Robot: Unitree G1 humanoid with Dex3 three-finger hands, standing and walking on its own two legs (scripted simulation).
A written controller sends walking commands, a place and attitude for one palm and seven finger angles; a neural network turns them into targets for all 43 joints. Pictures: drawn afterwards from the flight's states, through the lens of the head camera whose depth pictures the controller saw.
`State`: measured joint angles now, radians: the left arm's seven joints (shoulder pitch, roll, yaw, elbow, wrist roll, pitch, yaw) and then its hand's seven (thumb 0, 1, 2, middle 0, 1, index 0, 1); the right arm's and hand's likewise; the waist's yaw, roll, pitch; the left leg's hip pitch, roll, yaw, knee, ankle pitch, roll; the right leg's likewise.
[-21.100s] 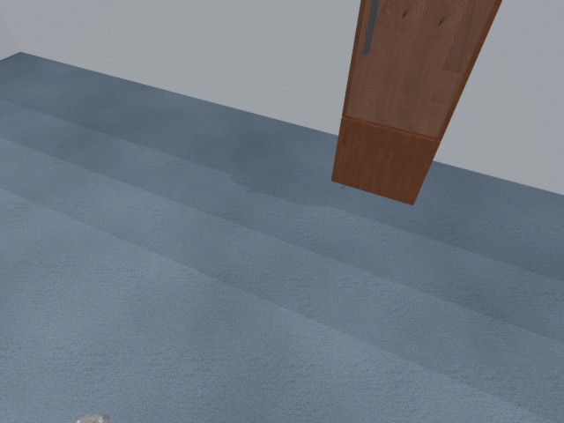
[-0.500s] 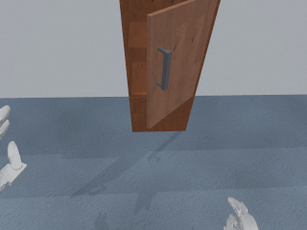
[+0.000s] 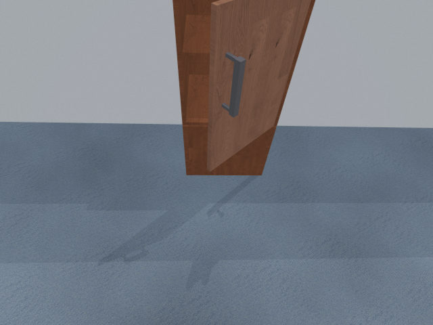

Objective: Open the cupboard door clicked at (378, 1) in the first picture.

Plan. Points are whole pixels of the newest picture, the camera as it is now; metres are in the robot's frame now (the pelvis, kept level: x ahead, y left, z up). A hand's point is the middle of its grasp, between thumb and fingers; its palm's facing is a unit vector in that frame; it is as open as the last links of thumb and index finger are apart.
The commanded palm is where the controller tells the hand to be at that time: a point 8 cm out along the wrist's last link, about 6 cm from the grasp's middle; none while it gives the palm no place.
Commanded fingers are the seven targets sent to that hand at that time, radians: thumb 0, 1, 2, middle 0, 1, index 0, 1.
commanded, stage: let the arm hang, fingers relaxed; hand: left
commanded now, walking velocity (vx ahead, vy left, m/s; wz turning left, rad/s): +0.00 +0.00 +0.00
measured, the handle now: (231, 86) +0.69 +0.00 +0.04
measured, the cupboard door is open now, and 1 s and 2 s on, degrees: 42 42 42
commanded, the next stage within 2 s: look to check the result in 0.72 s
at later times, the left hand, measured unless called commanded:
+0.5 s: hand out of the picture +0.02 +0.18 -0.17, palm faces +0.02 -0.97 -0.24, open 7.4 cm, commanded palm none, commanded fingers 0.00 0.90 0.90 -0.20 -0.30 -0.20 -0.30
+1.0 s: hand out of the picture +0.04 +0.18 -0.17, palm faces +0.01 -0.97 -0.23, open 7.4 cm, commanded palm none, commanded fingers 0.00 0.90 0.90 -0.20 -0.30 -0.20 -0.30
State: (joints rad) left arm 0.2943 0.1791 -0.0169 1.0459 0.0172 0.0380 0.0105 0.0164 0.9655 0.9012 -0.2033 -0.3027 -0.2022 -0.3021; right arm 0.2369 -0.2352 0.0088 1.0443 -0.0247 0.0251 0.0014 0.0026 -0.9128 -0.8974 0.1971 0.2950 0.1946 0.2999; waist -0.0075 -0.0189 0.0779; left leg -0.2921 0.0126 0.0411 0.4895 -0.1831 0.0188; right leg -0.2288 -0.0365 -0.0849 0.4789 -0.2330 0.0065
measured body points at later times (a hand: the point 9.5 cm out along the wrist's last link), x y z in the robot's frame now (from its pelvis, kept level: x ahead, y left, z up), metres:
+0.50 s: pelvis +0.01 +0.00 +0.00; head +0.02 -0.02 +0.45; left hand +0.02 +0.23 -0.15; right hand +0.01 -0.22 -0.16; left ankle +0.05 +0.11 -0.74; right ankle +0.02 -0.12 -0.74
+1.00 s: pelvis +0.03 -0.01 +0.01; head +0.05 -0.02 +0.46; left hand +0.04 +0.23 -0.15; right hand +0.04 -0.25 -0.16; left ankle +0.05 +0.11 -0.74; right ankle +0.01 -0.12 -0.74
